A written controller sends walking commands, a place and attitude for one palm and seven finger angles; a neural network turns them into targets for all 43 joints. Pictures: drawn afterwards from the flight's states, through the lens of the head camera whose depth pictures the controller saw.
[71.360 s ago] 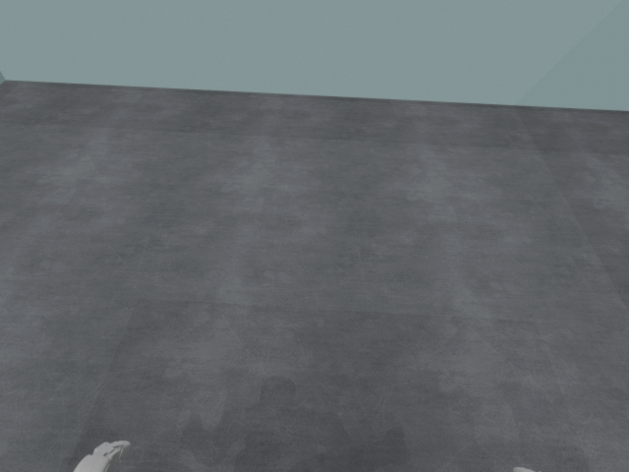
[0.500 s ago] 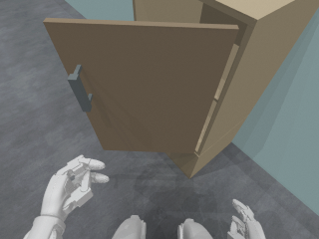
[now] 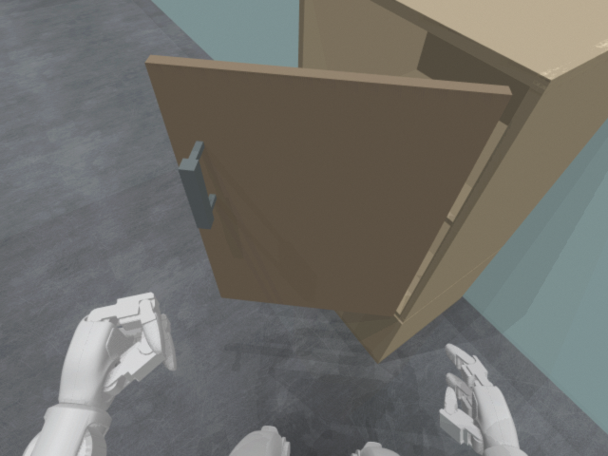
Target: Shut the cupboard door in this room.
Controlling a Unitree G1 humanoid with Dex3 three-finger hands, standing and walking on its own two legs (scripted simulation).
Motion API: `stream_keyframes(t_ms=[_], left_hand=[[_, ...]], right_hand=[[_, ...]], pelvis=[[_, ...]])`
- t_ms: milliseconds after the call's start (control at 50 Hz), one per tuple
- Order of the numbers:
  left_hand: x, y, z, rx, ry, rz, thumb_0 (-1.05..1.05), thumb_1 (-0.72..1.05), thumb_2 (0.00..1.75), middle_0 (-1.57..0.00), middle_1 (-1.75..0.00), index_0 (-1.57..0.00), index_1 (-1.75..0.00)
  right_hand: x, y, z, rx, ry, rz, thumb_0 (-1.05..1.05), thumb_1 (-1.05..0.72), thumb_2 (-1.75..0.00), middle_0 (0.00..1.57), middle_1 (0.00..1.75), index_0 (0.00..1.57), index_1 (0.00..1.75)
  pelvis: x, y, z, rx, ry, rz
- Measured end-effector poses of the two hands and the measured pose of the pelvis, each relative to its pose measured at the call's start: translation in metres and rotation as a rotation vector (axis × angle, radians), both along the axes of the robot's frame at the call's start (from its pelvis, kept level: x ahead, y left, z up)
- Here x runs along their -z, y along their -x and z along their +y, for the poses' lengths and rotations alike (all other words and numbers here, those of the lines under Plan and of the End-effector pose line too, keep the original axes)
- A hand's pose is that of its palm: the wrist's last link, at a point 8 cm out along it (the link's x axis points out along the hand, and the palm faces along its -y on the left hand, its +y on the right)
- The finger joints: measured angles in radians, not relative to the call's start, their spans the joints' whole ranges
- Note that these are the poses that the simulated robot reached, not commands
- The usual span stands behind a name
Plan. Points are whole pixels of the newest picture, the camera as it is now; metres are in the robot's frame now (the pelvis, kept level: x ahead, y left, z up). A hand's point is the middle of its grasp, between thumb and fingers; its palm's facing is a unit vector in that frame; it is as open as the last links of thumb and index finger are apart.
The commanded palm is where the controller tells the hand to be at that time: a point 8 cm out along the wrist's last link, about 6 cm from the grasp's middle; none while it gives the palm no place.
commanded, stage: raise the hand and make a fist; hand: left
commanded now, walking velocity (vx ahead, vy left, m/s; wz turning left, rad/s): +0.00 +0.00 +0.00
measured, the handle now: (201, 186) +0.46 +0.19 +0.08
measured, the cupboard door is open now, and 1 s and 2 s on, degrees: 49 49 49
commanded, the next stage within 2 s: bring the fist close to the handle in 0.60 s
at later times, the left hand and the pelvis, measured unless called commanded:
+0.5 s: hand (178, 345) +0.22 +0.16 +0.08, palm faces -0.05 -1.00 -0.05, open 3.2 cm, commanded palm +0.21 +0.22 +0.08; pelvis +0.00 -0.02 +0.01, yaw -1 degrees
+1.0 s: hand (192, 319) +0.26 +0.16 +0.07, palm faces -0.07 -1.00 -0.04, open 3.1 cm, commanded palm +0.24 +0.22 +0.08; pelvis +0.00 -0.03 +0.00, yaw +0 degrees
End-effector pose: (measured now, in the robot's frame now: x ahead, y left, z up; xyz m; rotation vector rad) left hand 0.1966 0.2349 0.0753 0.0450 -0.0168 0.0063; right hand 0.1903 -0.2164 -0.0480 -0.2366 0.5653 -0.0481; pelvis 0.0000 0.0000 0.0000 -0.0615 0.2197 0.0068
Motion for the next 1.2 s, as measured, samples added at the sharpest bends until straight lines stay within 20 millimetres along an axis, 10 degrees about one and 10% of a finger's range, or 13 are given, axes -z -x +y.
stream_keyframes(t_ms=[100,260,420,580,760,880,1060,1200], left_hand=[[0.023,-0.003,-0.012,0.100,0.014,0.151,0.02,0.91,0.90,-1.27,-1.47,-1.27,-1.46],[-0.026,-0.014,0.012,-0.019,-0.035,-0.066,0.02,0.90,0.90,-1.29,-1.49,-1.29,-1.49],[0.016,-0.013,-0.019,0.108,0.022,0.171,0.02,0.91,0.90,-1.29,-1.50,-1.29,-1.50],[-0.021,-0.009,-0.011,-0.013,-0.029,-0.070,0.02,0.90,0.90,-1.30,-1.50,-1.30,-1.50],[0.013,-0.003,-0.037,0.093,0.003,0.144,0.02,0.91,0.90,-1.30,-1.50,-1.30,-1.50],[-0.016,-0.024,-0.014,-0.016,-0.045,-0.067,0.02,0.90,0.90,-1.30,-1.50,-1.30,-1.50],[0.009,-0.050,-0.030,0.116,0.009,0.121,0.02,0.91,0.90,-1.30,-1.50,-1.30,-1.50],[-0.013,-0.069,-0.009,0.000,-0.001,-0.047,0.02,0.90,0.90,-1.30,-1.50,-1.30,-1.50]], right_hand=[[0.000,0.003,-0.001,0.009,0.006,0.026,0.01,-0.90,-0.90,0.21,0.30,0.20,0.30],[0.006,0.023,-0.015,0.034,0.012,0.088,0.01,-0.90,-0.90,0.21,0.30,0.20,0.30],[0.007,0.038,-0.035,0.087,0.020,0.104,0.01,-0.90,-0.90,0.21,0.30,0.20,0.30],[0.009,0.036,-0.044,0.066,0.025,0.086,0.01,-0.90,-0.90,0.20,0.30,0.20,0.30],[0.008,0.029,-0.046,0.074,0.004,0.063,0.01,-0.90,-0.90,0.20,0.30,0.20,0.30],[0.015,0.026,-0.048,0.050,0.013,0.075,0.01,-0.90,-0.90,0.20,0.30,0.20,0.30],[0.016,0.035,-0.053,0.093,0.009,0.112,0.01,-0.90,-0.90,0.21,0.30,0.20,0.30],[0.016,0.041,-0.056,0.102,0.027,0.143,0.01,-0.90,-0.90,0.20,0.30,0.20,0.30]], pelvis=[[-0.003,-0.002,-0.002,0.003,-0.002,-0.007],[-0.007,-0.005,-0.008,0.001,-0.005,-0.020],[-0.009,-0.003,-0.013,0.013,-0.020,-0.021],[-0.006,0.000,-0.024,0.009,-0.025,-0.025],[-0.007,0.001,-0.030,0.014,-0.034,-0.027],[-0.002,0.002,-0.035,0.007,-0.029,-0.019],[-0.008,-0.003,-0.031,0.015,-0.035,-0.013],[-0.009,-0.005,-0.029,0.024,-0.038,-0.010]])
